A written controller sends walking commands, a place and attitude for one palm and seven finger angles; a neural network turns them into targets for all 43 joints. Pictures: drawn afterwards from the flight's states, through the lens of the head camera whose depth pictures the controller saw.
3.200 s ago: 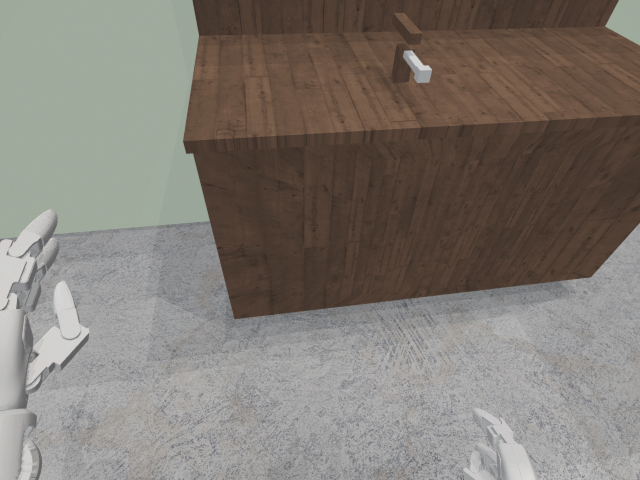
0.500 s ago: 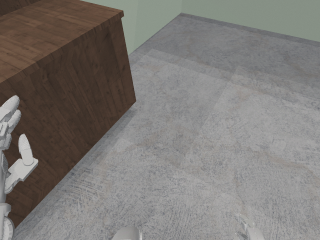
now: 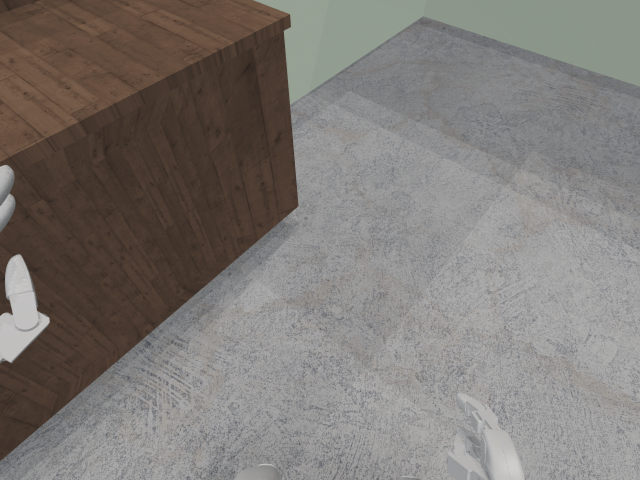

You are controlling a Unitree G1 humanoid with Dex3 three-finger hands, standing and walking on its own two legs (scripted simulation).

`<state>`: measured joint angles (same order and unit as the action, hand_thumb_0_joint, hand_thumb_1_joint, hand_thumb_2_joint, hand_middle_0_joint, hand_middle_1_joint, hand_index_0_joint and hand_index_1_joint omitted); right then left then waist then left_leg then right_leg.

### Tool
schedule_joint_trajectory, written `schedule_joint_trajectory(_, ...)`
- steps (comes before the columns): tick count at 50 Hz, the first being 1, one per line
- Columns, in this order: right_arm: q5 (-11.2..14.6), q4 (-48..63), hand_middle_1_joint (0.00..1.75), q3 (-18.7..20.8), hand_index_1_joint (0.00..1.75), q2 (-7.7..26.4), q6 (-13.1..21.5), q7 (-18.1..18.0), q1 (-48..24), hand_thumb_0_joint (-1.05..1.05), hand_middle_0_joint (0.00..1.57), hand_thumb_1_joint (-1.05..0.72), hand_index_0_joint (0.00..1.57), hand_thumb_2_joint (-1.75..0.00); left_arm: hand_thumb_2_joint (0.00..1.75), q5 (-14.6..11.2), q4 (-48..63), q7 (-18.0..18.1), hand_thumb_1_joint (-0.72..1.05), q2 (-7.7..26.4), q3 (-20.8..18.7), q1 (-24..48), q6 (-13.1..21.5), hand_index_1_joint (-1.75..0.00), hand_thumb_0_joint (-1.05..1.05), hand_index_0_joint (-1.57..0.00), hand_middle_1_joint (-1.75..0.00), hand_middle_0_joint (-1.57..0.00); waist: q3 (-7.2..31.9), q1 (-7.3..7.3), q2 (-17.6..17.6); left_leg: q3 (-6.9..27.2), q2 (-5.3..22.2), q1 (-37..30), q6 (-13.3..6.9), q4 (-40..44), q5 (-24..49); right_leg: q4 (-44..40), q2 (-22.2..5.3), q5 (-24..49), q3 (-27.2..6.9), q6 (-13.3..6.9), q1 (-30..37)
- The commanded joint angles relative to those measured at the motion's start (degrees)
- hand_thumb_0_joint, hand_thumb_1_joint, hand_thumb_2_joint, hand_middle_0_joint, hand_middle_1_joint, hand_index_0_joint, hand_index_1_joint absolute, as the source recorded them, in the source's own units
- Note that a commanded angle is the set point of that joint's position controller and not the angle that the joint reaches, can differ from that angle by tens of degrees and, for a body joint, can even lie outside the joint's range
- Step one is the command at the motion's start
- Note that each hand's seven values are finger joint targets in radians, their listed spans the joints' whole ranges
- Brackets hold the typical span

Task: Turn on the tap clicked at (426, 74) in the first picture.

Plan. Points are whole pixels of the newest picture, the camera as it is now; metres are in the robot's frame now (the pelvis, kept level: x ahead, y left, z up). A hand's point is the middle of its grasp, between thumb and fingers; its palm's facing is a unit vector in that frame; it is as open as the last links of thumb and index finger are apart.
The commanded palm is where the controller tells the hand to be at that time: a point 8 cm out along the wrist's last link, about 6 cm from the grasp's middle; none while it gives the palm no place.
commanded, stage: turn to face it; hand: left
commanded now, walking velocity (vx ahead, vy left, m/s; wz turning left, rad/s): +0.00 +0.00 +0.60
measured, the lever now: out of the picture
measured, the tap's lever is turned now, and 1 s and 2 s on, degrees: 0 0 0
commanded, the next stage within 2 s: take the last steps up to it in 0.78 s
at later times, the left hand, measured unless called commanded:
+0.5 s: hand out of the picture +0.14 +0.28 +0.19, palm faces +0.59 -0.69 -0.41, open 7.4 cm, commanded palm +0.07 +0.30 +0.19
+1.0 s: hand out of the picture +0.02 +0.22 +0.18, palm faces +0.72 -0.56 -0.40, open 7.4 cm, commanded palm -0.05 +0.24 +0.19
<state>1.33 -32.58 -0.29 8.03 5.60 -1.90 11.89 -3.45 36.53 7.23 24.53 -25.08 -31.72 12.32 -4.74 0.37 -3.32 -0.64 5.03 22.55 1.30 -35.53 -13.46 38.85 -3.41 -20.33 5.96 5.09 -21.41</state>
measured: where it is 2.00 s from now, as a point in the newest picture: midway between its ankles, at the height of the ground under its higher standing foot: outside the picture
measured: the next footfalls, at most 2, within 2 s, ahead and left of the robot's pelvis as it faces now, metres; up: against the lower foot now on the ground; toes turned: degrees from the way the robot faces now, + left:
right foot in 0.02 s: +0.08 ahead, -0.15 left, +0.00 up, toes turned -6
left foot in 0.34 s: +0.03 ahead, +0.10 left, +0.00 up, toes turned +21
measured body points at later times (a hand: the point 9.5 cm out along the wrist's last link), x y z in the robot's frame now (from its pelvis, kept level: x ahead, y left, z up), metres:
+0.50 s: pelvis +0.00 -0.02 +0.01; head +0.02 +0.03 +0.46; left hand +0.10 +0.31 +0.21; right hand +0.24 -0.18 -0.05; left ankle +0.00 +0.08 -0.73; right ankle +0.03 -0.16 -0.65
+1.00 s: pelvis -0.05 -0.08 +0.01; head -0.05 -0.08 +0.46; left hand -0.02 +0.25 +0.20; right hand +0.20 -0.23 -0.07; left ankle -0.11 +0.03 -0.68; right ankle +0.01 -0.16 -0.73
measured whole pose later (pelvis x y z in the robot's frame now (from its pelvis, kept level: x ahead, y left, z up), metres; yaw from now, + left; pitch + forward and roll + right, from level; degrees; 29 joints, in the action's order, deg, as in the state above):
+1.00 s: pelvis -0.05 -0.08 +0.01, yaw +29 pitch -1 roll +2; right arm -0.4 -36.0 0.8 13.3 3.3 -4.1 12.4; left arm -1.9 28.6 8.4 20.8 -18.5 -28.5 9.6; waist -1.1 -1.0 1.5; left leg -3.6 1.2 23.5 2.1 -52.2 -23.3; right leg 27.9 -4.3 -13.1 7.7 -1.2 -13.7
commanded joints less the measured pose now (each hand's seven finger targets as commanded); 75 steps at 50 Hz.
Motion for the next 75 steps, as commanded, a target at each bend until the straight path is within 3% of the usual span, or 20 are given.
schedule_joint_trajectory(1, 0.5, 7.5, 0.3, 2.7, 0.3, 6.9, 2.5, -2.0, -2.9, 0.0, 0.2, -0.9, 0.2, -0.9, 0.9, 1.3, 4.1, 1.9, 0.9, 6.7, -3.4, 10.6, 0.1, -0.3, 0.0, -0.2, -0.3, -0.2, 10.6, -0.66, 16.0, -4.5, -2.6, 8.2, -0.7, -13.9, -10.4, -19.6, -15.4, 19.3, -16.2, -5.9, 16.8)
schedule_joint_trajectory(2, -0.2, 7.4, 0.3, 2.6, 0.3, 8.1, 3.1, -2.5, -4.3, 0.0, 0.2, -0.9, 0.2, -0.9, 0.9, 0.7, 1.6, 2.8, 0.9, 9.2, -5.2, 11.4, -1.2, -0.3, 0.0, -0.2, -0.3, -0.2, 10.4, 0.88, 20.2, -2.0, -4.5, 11.0, 0.3, -27.4, -20.5, -20.7, -24.1, 25.3, -23.6, -11.0, 13.7)
schedule_joint_trajectory(5, -0.7, 6.4, 0.3, 1.9, 0.3, 7.7, 1.3, -2.5, -7.1, 0.0, 0.2, -0.9, 0.2, -0.9, 0.9, 1.5, 4.2, 2.5, 0.9, 7.5, -2.3, 11.1, -1.0, -0.3, 0.0, -0.2, -0.3, -0.2, 9.3, 0.47, 15.5, 0.0, -1.9, 12.5, 2.1, -39.6, -15.6, -16.5, -21.0, 35.6, -12.6, -12.1, 14.4)
schedule_joint_trajectory(12, -1.8, 9.7, 0.3, 2.3, 0.3, 6.8, -0.5, -3.9, -7.3, 0.0, 0.2, -0.9, 0.2, -0.9, 0.9, 1.7, 10.4, 4.5, 0.9, 7.9, -4.8, 4.7, 0.6, -0.3, 0.0, -0.2, -0.3, -0.2, 12.3, 1.97, 13.9, -8.0, -2.0, 1.6, 1.3, -9.6, -14.3, -13.0, -19.0, 41.7, -0.5, -11.1, 17.6)
schedule_joint_trajectory(16, -1.4, 10.6, 0.3, 3.3, 0.3, 7.6, -1.8, -3.4, -2.8, 0.0, 0.2, -0.9, 0.2, -0.9, 0.9, 0.6, 11.8, 4.7, 0.9, 6.1, -3.7, 4.3, 0.7, -0.3, 0.0, -0.2, -0.3, -0.2, 16.7, -2.15, 6.3, -8.7, -4.0, -13.0, 0.3, 11.2, 4.1, 3.9, -14.8, 36.7, 3.6, -5.4, 13.2)
schedule_joint_trajectory(18, -1.0, 11.0, 0.3, 4.6, 0.3, 11.1, -0.3, -2.5, -3.0, 0.0, 0.2, -0.9, 0.2, -0.9, 0.9, -0.4, 13.4, 3.8, 0.9, 7.0, -3.6, 4.5, 2.7, -0.3, 0.0, -0.2, -0.3, -0.2, 14.7, -0.83, -17.3, 22.9, 19.4, -23.3, -13.3, 13.0, 52.6, 24.8, -1.6, -17.1, 1.2, 0.2, -10.5)
schedule_joint_trajectory(19, -1.8, 9.3, 0.3, 3.8, 0.3, 10.3, 0.7, -1.8, -2.2, 0.0, 0.2, -0.9, 0.2, -0.9, 0.9, 1.5, 12.9, 2.9, 0.9, 9.9, -5.6, 5.6, 3.4, -0.3, 0.0, -0.2, -0.3, -0.2, 13.4, -2.04, -16.7, 27.4, 20.0, -23.1, -15.1, 12.3, 56.7, 30.1, -1.9, -19.5, -3.8, -0.2, -15.6)
schedule_joint_trajectory(21, -0.6, 7.9, 0.3, 5.2, 0.3, 11.4, 2.4, -0.2, -3.3, 0.0, 0.2, -0.9, 0.2, -0.9, 0.9, 2.6, 13.4, 1.9, 0.9, 8.0, -3.6, 6.4, 4.2, -0.3, 0.0, -0.2, -0.3, -0.2, 13.1, -1.7, -7.7, 18.6, 15.8, -23.2, -13.1, 9.3, 45.3, 29.7, -1.7, -13.1, -5.1, -0.4, -18.3)
schedule_joint_trajectory(25, -0.3, 7.4, 0.3, 4.3, 0.3, 10.4, 2.6, 0.8, -2.4, 0.0, 0.2, -0.9, 0.2, -0.9, 0.9, 0.6, 13.4, 1.3, 0.9, 5.2, -2.3, 1.3, 2.0, -0.3, 0.0, -0.2, -0.3, -0.2, 12.1, -0.86, -11.9, 7.4, 8.2, -12.3, -8.6, 12.9, 30.8, 20.0, 0.9, -2.4, -1.3, 0.2, -6.9)
schedule_joint_trajectory(36, -1.1, 5.5, 0.3, 1.8, 0.3, 9.6, 3.4, -0.8, -4.7, 0.0, 0.2, -0.9, 0.2, -0.9, 0.9, 0.4, 6.8, 2.0, 0.9, 4.3, 0.5, 10.8, -0.3, -0.3, 0.0, -0.2, -0.3, -0.2, 10.1, 0.34, -8.2, 13.4, 7.3, -4.3, -7.8, 13.6, 6.0, -12.9, 4.2, 1.1, -1.6, -1.2, 13.5)
schedule_joint_trajectory(39, -1.1, 6.8, 0.3, 1.3, 0.3, 7.6, 2.1, -0.9, -5.6, 0.0, 0.2, -0.9, 0.2, -0.9, 0.9, 1.4, 5.4, 3.0, 0.9, 9.7, -2.1, 13.7, -1.0, -0.3, 0.0, -0.2, -0.3, -0.2, 8.7, 0.15, 15.9, 0.7, -6.0, 7.8, 0.5, -13.3, -15.6, -26.0, -19.7, 10.7, -25.5, -11.7, 14.5)
schedule_joint_trajectory(40, -0.7, 6.0, 0.3, 2.7, 0.3, 9.3, 2.4, -0.8, -5.3, 0.0, 0.2, -0.9, 0.2, -0.9, 0.9, 0.1, 3.3, 3.0, 0.9, 6.9, -0.7, 13.1, -1.8, -0.3, 0.0, -0.2, -0.3, -0.2, 9.5, 0.44, 18.2, 2.8, -6.2, 6.3, 1.0, -24.4, -16.0, -26.8, -21.1, 7.5, -26.0, -12.6, 8.8)
schedule_joint_trajectory(45, -1.1, 5.7, 0.3, 1.3, 0.3, 7.6, 0.8, -2.6, -8.2, 0.0, 0.2, -0.9, 0.2, -0.9, 0.9, 0.9, 2.6, 2.8, 0.9, 6.9, -2.2, 7.9, 0.7, -0.3, 0.0, -0.2, -0.3, -0.2, 7.7, -0.42, 10.5, -0.5, -3.1, 5.5, 1.9, -23.9, -10.3, -20.7, -14.5, 25.3, -7.3, -11.4, 10.2)
schedule_joint_trajectory(54, -2.0, 6.4, 0.3, 3.1, 0.3, 9.1, 1.7, -2.9, -2.7, 0.0, 0.2, -0.9, 0.2, -0.9, 0.9, 1.7, 6.7, 4.6, 0.9, 5.1, -1.3, 9.2, 2.3, -0.3, 0.0, -0.2, -0.3, -0.2, 12.2, -0.94, 7.9, -7.7, -4.8, -12.0, -1.8, 11.3, -7.7, -14.7, -12.5, -1.5, -9.1, -9.6, 9.2)
schedule_joint_trajectory(56, -1.3, 7.6, 0.3, 3.9, 0.3, 11.8, 2.1, -3.3, -3.1, 0.0, 0.2, -0.9, 0.2, -0.9, 0.9, 1.6, 9.1, 4.5, 0.9, 3.6, 0.7, 12.2, 3.6, -0.3, 0.0, -0.2, -0.3, -0.2, 9.3, -1.35, -14.3, 12.4, 10.6, -21.8, -8.5, 19.4, -0.7, 8.4, -0.5, -7.2, 0.7, -3.7, -7.5)
schedule_joint_trajectory(58, -1.3, 4.8, 0.3, 3.5, 0.3, 10.6, 2.8, -2.6, -3.0, 0.0, 0.2, -0.9, 0.2, -0.9, 0.9, 3.4, 3.4, 3.6, 0.9, 6.8, -1.1, 12.2, 4.5, -0.3, 0.0, -0.2, -0.3, -0.2, 6.2, -1.56, -13.2, 24.9, 18.8, -15.0, -15.5, 22.6, -3.0, 25.1, -1.6, -11.1, -4.0, -3.7, -15.6)
schedule_joint_trajectory(62, -0.8, 3.5, 0.3, 3.6, 0.3, 10.4, 4.0, -1.7, -3.8, 0.0, 0.2, -0.9, 0.2, -0.9, 0.9, 3.8, 4.2, 2.1, 0.9, 3.5, 2.0, 12.7, 4.5, -0.3, 0.0, -0.2, -0.3, -0.2, 3.3, -0.58, -8.1, 10.0, 11.6, -8.0, -12.2, 21.8, -5.5, 20.3, -1.8, -2.5, -1.4, -2.9, -10.8)
schedule_joint_trajectory(70, -1.7, 3.3, 0.3, 1.9, 0.3, 9.9, 3.0, -2.6, -4.9, 0.0, 0.2, -0.9, 0.2, -0.9, 0.9, 3.2, -1.8, 2.2, 0.9, 4.4, 1.1, 13.3, 1.9, -0.3, 0.0, -0.2, -0.3, -0.2, 5.2, -0.39, -5.7, 4.7, 10.0, -3.6, -8.4, 19.0, -17.3, -6.4, 2.8, -1.3, 4.4, -2.8, 8.1)
schedule_joint_trajectory(72, -1.8, 3.3, 0.3, 1.7, 0.3, 9.5, 2.3, -2.6, -5.4, 0.0, 0.2, -0.9, 0.2, -0.9, 0.9, 3.3, -1.6, 2.5, 0.9, 5.0, 0.8, 14.2, 1.7, -0.3, 0.0, -0.2, -0.3, -0.2, 6.7, -0.39, -2.3, 2.8, 7.8, 0.7, -6.5, 11.3, -17.2, -14.2, 1.0, -0.4, 1.1, -4.4, 16.5)
schedule_joint_trajectory(75, -1.1, 4.5, 0.3, 2.8, 0.3, 9.4, 2.0, -1.7, -6.6, 0.0, 0.2, -0.9, 0.2, -0.9, 0.9, 2.6, -0.4, 2.9, 0.9, 8.7, -2.1, 15.5, 1.8, -0.3, 0.0, -0.2, -0.3, -0.2, 9.3, 0.9, 21.6, -2.0, -3.5, 17.5, -1.0, -26.6, -17.6, -28.2, -21.5, -13.5, -37.1, -16.4, 22.3)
